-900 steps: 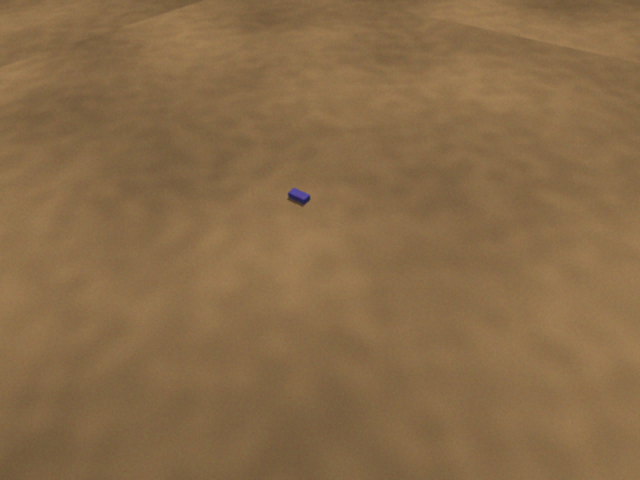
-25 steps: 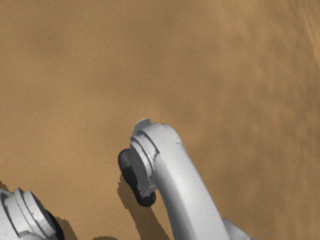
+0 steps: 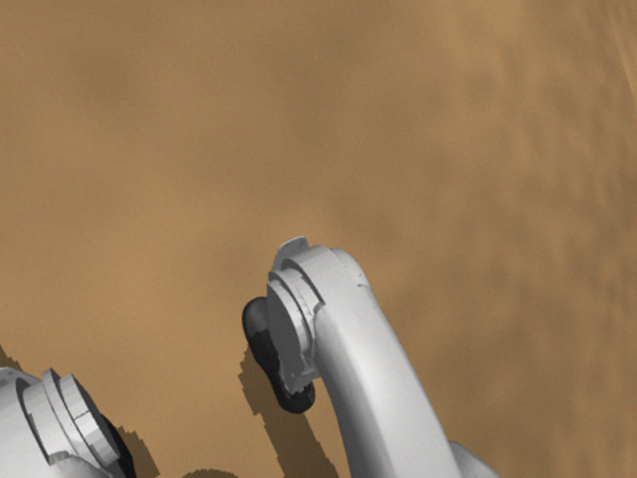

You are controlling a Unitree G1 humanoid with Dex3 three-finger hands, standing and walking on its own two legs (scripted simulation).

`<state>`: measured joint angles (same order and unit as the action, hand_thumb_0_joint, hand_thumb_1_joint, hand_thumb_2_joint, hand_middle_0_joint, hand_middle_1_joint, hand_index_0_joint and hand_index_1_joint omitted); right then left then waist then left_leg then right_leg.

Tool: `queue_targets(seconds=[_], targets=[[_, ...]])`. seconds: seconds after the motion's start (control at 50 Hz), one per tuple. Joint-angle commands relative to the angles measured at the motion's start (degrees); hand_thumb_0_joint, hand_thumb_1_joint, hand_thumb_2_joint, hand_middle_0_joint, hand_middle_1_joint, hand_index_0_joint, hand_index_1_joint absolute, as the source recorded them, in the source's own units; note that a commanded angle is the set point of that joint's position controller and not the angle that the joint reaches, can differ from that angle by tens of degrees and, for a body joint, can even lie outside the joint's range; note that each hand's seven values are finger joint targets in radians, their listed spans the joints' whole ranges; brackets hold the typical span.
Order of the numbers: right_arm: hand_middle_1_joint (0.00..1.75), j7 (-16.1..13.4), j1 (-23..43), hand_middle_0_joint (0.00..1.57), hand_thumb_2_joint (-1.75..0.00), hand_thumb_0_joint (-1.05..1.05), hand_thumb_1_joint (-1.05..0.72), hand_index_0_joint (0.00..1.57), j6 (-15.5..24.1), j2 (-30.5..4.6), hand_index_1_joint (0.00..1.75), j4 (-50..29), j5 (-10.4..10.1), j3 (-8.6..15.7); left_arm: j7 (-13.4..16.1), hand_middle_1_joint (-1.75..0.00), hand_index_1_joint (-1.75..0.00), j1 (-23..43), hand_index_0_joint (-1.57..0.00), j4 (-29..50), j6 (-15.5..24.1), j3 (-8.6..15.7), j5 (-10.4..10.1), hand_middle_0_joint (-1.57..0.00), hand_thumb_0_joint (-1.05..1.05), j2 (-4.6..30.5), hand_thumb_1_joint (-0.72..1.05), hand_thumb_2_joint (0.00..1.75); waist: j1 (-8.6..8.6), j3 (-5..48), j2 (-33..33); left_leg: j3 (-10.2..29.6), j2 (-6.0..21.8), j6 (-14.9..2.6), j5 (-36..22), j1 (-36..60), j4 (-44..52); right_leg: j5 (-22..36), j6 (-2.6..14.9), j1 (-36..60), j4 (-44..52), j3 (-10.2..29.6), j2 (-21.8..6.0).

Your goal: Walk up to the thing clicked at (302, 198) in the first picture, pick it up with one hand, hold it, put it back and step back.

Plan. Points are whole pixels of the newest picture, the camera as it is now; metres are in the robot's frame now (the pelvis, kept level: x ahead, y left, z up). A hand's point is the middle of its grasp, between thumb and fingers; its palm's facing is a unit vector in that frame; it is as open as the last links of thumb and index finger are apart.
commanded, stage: settle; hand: left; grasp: from above
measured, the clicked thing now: out of the picture +0.50 +0.29 -0.30
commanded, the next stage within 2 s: lift in 0.54 s
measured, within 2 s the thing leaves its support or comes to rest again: leaves its support in 0.02 s
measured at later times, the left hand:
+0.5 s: hand out of the picture +0.48 +0.30 -0.16, palm faces -0.42 -0.13 -0.90, open 7.4 cm
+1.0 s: hand out of the picture +0.46 +0.30 -0.10, palm faces -0.44 -0.14 -0.89, open 7.4 cm
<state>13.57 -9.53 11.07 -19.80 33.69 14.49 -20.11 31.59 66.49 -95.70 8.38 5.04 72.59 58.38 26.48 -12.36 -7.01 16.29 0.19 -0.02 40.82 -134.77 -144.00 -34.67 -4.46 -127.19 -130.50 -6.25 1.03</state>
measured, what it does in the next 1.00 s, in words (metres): stands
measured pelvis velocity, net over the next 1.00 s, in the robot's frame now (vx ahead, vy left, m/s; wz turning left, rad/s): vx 0.00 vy -0.02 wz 0.15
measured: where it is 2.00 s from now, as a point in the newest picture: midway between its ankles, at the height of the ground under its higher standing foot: (212, 432)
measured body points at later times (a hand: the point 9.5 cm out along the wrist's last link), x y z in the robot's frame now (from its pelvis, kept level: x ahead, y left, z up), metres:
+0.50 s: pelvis +0.01 -0.01 +0.01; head +0.24 +0.11 +0.38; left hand +0.50 +0.30 -0.11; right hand +0.07 -0.27 -0.07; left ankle +0.06 +0.12 -0.28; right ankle +0.14 -0.15 -0.28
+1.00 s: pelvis +0.00 -0.02 +0.04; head +0.23 +0.07 +0.42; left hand +0.48 +0.30 -0.05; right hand +0.07 -0.29 -0.06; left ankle +0.06 +0.12 -0.28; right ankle +0.14 -0.15 -0.28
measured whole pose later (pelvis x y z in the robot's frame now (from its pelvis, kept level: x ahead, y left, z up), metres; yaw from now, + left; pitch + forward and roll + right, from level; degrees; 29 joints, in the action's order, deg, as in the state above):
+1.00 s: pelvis +0.00 -0.02 +0.04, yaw +9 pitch +35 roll -8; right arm 6.8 -12.9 -2.2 -17.5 37.5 5.3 -2.8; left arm 9.9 56.3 -70.1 4.6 0.6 66.1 37.2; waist 14.5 4.0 3.1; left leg 8.5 -0.5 1.3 38.0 -130.7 -133.0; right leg -35.4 -3.3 -127.1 -126.9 -0.3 -2.1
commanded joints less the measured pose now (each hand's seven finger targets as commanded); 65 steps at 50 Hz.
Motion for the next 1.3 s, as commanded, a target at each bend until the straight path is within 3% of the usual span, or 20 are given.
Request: queue_targets(seconds=[0.0,0.04,0.06,0.08,0.1,0.12,0.14,0.22,0.28,0.34,0.38,0.46,0.62,0.64,0.78,0.9,0.94,1.0,1.16,1.28], targets=[[0.3,0.2,-12.8,0.2,-0.9,0.0,-0.9,0.2,-1.3,-19.7,0.3,2.3,-0.6,8.7,1.4,-0.22,-0.2,14.3,-1.35,12.4,-1.2,1.6,-0.4,-1.33,0.0,10.7,1.02,0.27,1.53,44.6,41.4,-6.7,2.1,2.16,-19.2,36.5,16.9,16.7,6.48,19.7,7.5,-9.2,1.6],[0.3,0.3,-12.4,0.2,-0.9,0.0,-0.9,0.2,-1.8,-18.3,0.3,2.0,-1.0,9.2,0.2,-0.22,-0.2,13.2,-1.34,11.4,-2.2,-0.6,-1.0,-1.32,0.0,6.4,1.03,0.26,1.85,43.2,37.0,-7.9,1.4,1.31,-16.3,32.9,16.7,15.4,6.24,20.2,8.5,-8.7,2.1],[0.3,0.2,-13.4,0.2,-0.9,0.0,-0.9,0.2,-1.9,-18.6,0.3,2.4,-1.2,10.0,-0.3,-0.22,-0.19,16.0,-1.34,15.3,-2.2,0.3,-1.1,-1.31,0.0,7.4,1.02,0.25,2.05,43.6,37.8,-8.2,1.3,1.03,-15.6,32.2,16.5,15.1,6.28,20.0,9.1,-8.3,1.9],[0.3,0.1,-13.9,0.2,-0.9,0.0,-0.9,0.2,-2.3,-18.8,0.3,2.6,-1.6,10.9,-0.9,-0.23,-0.2,15.6,-1.33,17.5,-2.6,0.7,-1.6,-1.3,0.0,7.6,1.01,0.25,0.69,46.0,38.5,-8.3,1.2,1.07,-15.6,33.4,17.6,15.1,6.38,21.1,9.4,-7.9,1.7],[0.3,0.2,-14.0,0.2,-0.9,0.0,-0.9,0.2,-2.3,-19.0,0.3,3.2,-2.1,12.1,-2.2,-0.24,-0.21,16.1,-1.32,18.8,-3.0,-1.5,-2.1,-1.29,0.0,3.1,1.0,0.26,0.92,45.8,39.0,-8.4,1.2,1.25,-16.1,34.6,17.3,15.1,6.57,18.5,9.0,-7.7,1.5],[0.3,0.3,-14.7,0.2,-0.9,0.0,-0.9,0.2,-2.7,-18.1,0.3,4.3,-2.4,12.2,-2.8,-0.24,-0.21,16.1,-1.32,20.5,-3.1,-0.7,-2.0,-1.29,0.0,3.6,1.0,0.26,0.16,47.5,40.5,-8.1,1.4,1.61,-16.9,35.8,17.9,15.0,6.71,17.5,8.9,-7.8,1.2],[0.3,0.3,-14.2,0.2,-0.9,0.0,-0.9,0.2,-2.8,-18.0,0.3,3.7,-3.0,12.7,-3.8,-0.23,-0.2,13.8,-1.33,18.3,-3.5,-2.3,-2.9,-1.29,0.0,0.4,1.01,0.25,-0.13,46.2,38.1,-7.9,1.2,1.48,-15.9,34.7,18.2,14.0,6.85,15.8,8.7,-7.9,1.3],[0.3,0.2,-15.9,0.2,-0.89,0.0,-0.89,0.2,-4.4,-17.0,0.3,4.9,-4.0,14.3,-6.9,-0.24,-0.2,15.6,-1.32,23.7,-3.9,-3.0,-3.0,-1.28,0.0,-2.0,1.02,0.25,-1.24,48.9,36.6,-8.6,0.5,1.0,-16.2,33.7,18.5,14.4,6.83,15.6,8.8,-6.9,0.9],[0.3,-0.1,-15.0,0.2,-0.9,0.0,-0.89,0.2,-5.3,-16.7,0.3,4.7,-4.9,15.5,-9.2,-0.23,-0.2,14.4,-1.31,21.1,-4.1,-4.1,-3.3,-1.28,0.0,-4.9,1.01,0.24,-2.09,45.8,33.8,-8.7,0.0,0.78,-11.4,31.0,19.9,10.4,7.08,12.0,9.1,-6.2,0.5],[0.3,-0.8,-15.6,0.2,-0.9,0.0,-0.89,0.2,-6.4,-16.0,0.3,4.9,-5.1,16.1,-10.4,-0.22,-0.2,16.2,-1.32,24.0,-3.5,-3.5,-2.6,-1.3,0.0,-3.9,1.02,0.27,-3.11,48.6,33.2,-9.8,-0.5,0.52,-11.7,31.3,20.0,10.6,6.97,14.2,9.6,-5.3,0.4],[0.3,-1.2,-14.8,0.2,-0.9,0.0,-0.89,0.2,-7.0,-15.4,0.3,4.7,-5.7,16.9,-11.2,-0.23,-0.21,16.1,-1.33,22.8,-3.5,-4.5,-3.1,-1.31,0.0,-5.8,1.03,0.27,-4.12,50.2,32.3,-10.3,-0.7,0.37,-11.2,31.1,20.8,10.2,6.9,14.6,9.5,-4.7,0.5],[0.3,-2.3,-15.1,0.2,-0.9,0.0,-0.89,0.2,-8.1,-14.5,0.3,4.8,-5.7,17.4,-11.8,-0.22,-0.21,16.1,-1.36,19.5,-3.3,-3.9,-2.4,-1.33,0.0,-5.7,1.05,0.29,-3.52,48.9,28.4,-11.4,-1.1,-0.19,-10.4,28.9,20.6,9.2,6.72,15.4,10.5,-4.1,0.4],[0.3,-4.7,-14.7,0.2,-0.91,0.0,-0.91,0.2,-9.3,-14.0,0.3,3.1,-6.1,18.2,-12.9,-0.24,-0.22,19.6,-1.36,23.0,-1.9,-3.3,-2.2,-1.34,0.0,-4.3,1.02,0.29,-5.17,53.7,26.7,-13.1,-1.7,-0.43,-10.9,28.6,20.7,8.4,6.98,17.9,11.5,-3.3,0.2],[0.3,-4.8,-14.7,0.2,-0.89,0.0,-0.88,0.2,-9.2,-14.0,0.3,3.0,-6.1,18.5,-13.2,-0.18,-0.16,18.6,-1.29,23.0,-1.9,-3.1,-2.4,-1.27,0.0,-4.6,1.0,0.3,-5.24,53.2,27.4,-13.4,-1.7,-0.34,-11.6,29.1,20.8,8.8,6.99,18.0,11.7,-3.2,0.0],[0.3,-6.2,-15.1,0.2,-0.91,0.0,-0.9,0.2,-10.6,-13.3,0.3,3.1,-7.2,20.2,-15.8,-0.25,-0.22,16.9,-1.25,28.5,-3.4,-2.6,-5.5,-1.22,0.0,-4.8,0.93,0.26,-8.09,58.0,27.2,-14.7,-1.8,-0.63,-10.9,30.6,23.2,7.8,7.12,21.3,14.0,-2.4,0.0],[0.3,-7.5,-15.3,0.2,-0.9,0.0,-0.9,0.2,-12.8,-12.7,0.3,3.0,-8.9,22.3,-18.8,-0.27,-0.23,12.8,-1.23,36.5,-4.0,-1.7,-6.4,-1.18,0.0,-5.1,0.91,0.25,-10.99,61.2,26.6,-15.3,-2.1,-0.59,-14.3,34.4,25.5,10.3,7.49,23.6,15.8,-1.3,-0.6],[0.3,-7.7,-15.4,0.2,-0.9,0.0,-0.9,0.2,-13.3,-11.9,0.3,2.7,-9.4,22.9,-19.9,-0.31,-0.26,11.8,-1.22,38.8,-4.2,-2.6,-7.2,-1.17,0.0,-7.5,0.9,0.3,-10.98,62.1,26.0,-15.4,-2.0,-0.75,-14.7,35.9,26.8,10.8,7.26,24.5,16.8,-1.0,-0.8],[0.3,-8.3,-14.7,0.2,-0.9,0.0,-0.9,0.2,-14.0,-11.4,0.3,2.3,-10.1,23.9,-21.4,-0.33,-0.28,9.6,-1.19,41.7,-4.4,-2.5,-8.2,-1.14,0.0,-7.3,0.87,0.29,-12.39,62.1,24.7,-15.5,-2.0,-0.93,-12.4,36.7,29.0,8.3,7.43,24.8,18.7,-0.5,-0.8],[0.3,-9.8,-12.5,0.2,-0.9,0.0,-0.9,0.2,-15.0,-10.0,0.3,0.3,-11.9,25.3,-24.9,-0.37,-0.31,0.9,-1.2,47.6,-5.0,-5.5,-11.5,-1.14,0.0,-13.1,0.89,0.3,-14.38,60.0,19.8,-14.9,-1.9,-1.54,-8.6,40.1,35.7,5.6,6.79,29.0,25.2,0.6,-1.0],[0.3,-11.4,-10.2,0.2,-0.9,0.0,-0.9,0.2,-15.5,-9.2,0.3,-1.0,-13.3,26.0,-26.2,-0.35,-0.28,-1.5,-1.2,58.0,-5.9,-5.4,-13.1,-1.13,0.0,-12.7,0.9,0.25,-16.41,61.2,20.0,-13.2,-1.3,-1.24,-7.4,47.8,43.1,5.4,6.54,32.9,29.5,1.1,-1.4]])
